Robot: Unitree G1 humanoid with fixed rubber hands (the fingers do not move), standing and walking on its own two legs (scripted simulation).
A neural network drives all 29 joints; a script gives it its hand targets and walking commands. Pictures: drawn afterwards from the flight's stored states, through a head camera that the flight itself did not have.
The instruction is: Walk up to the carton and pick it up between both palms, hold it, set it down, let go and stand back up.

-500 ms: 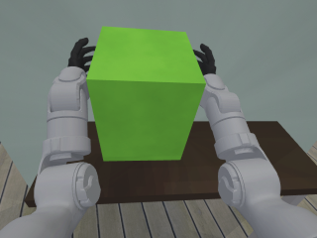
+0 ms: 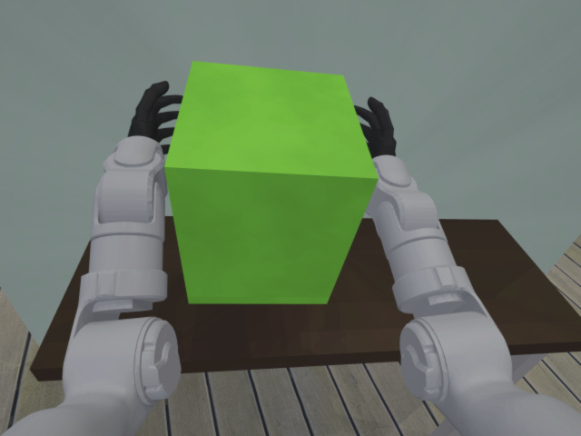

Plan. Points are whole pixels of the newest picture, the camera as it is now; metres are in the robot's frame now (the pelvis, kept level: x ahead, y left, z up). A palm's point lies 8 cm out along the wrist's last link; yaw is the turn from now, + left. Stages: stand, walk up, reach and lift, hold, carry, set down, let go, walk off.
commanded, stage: set down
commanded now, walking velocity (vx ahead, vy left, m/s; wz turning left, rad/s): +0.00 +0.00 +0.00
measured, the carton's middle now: (264, 191) +0.40 +0.02 +0.19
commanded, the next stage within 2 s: none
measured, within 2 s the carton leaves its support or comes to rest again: neither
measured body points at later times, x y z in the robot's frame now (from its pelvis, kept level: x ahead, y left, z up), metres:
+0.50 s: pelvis +0.00 +0.00 +0.00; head -0.03 +0.03 +0.45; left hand +0.42 +0.15 +0.22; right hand +0.41 -0.14 +0.20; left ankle +0.00 +0.14 -0.75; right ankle +0.06 -0.12 -0.75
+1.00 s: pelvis +0.01 +0.00 +0.00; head +0.00 +0.02 +0.45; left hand +0.43 +0.14 +0.18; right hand +0.42 -0.15 +0.17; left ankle +0.00 +0.14 -0.75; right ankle +0.06 -0.12 -0.75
